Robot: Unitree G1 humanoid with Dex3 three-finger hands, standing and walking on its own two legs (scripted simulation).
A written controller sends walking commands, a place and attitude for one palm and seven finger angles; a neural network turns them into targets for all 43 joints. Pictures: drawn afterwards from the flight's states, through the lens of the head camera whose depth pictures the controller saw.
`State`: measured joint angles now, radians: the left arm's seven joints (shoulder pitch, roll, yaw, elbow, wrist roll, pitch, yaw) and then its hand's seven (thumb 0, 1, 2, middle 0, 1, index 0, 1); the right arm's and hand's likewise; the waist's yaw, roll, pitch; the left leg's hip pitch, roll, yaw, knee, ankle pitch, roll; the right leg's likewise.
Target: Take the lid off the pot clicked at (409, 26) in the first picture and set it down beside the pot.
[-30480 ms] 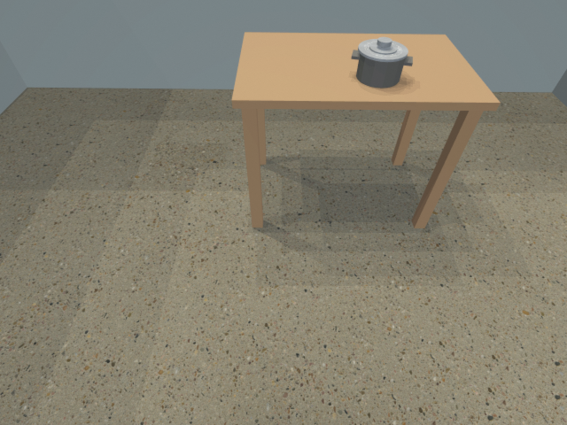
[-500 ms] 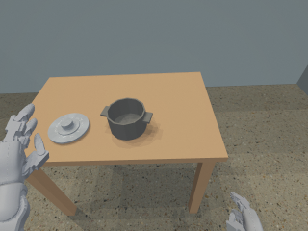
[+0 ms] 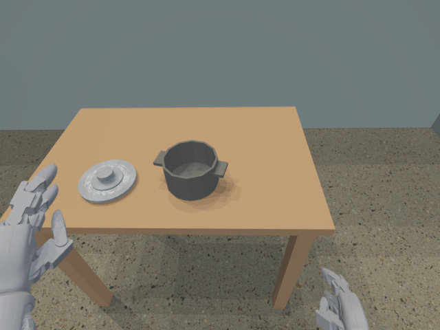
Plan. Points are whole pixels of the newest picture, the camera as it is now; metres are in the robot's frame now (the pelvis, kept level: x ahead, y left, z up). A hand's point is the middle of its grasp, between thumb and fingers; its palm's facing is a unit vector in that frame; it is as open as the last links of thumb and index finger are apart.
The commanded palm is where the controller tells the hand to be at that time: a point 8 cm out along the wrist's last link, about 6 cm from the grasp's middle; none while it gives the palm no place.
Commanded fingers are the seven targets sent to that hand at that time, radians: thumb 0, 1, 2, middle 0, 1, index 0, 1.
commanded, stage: step back with the hand held close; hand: left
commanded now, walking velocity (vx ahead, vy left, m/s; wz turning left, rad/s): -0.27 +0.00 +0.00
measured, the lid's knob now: (105, 173) +0.50 +0.41 -0.07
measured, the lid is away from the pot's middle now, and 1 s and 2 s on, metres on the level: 0.25 0.25 0.25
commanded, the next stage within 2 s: stop stepping back and stand still in 1.36 s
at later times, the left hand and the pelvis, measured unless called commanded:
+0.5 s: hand (41, 260) +0.15 +0.26 +0.15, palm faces +0.30 -0.81 -0.50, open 7.4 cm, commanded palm +0.10 +0.30 +0.17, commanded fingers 0.00 0.90 0.90 -0.20 -0.30 -0.20 -0.30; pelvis -0.04 +0.03 -0.01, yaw -2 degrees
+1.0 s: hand (14, 310) +0.09 +0.26 +0.15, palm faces +0.33 -0.83 -0.45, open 7.4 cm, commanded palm +0.03 +0.30 +0.17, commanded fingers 0.00 0.90 0.90 -0.20 -0.30 -0.20 -0.30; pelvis -0.11 +0.02 -0.02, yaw -2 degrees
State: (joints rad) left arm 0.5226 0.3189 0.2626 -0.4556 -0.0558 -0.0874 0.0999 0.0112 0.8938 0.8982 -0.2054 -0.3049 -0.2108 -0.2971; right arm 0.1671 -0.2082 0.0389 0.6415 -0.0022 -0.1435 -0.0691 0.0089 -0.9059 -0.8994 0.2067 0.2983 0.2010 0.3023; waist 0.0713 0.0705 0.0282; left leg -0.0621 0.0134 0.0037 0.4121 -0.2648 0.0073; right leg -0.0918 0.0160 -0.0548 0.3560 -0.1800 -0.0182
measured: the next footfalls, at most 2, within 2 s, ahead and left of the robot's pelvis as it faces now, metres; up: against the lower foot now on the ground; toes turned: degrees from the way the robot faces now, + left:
right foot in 0.94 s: -0.06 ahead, -0.11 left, +0.00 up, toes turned -4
left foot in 1.28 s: -0.06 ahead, +0.14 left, +0.00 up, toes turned -1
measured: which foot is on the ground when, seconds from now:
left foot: down 0.00-1.00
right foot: down 0.00-0.80, up 0.82-0.92, down 0.94-1.00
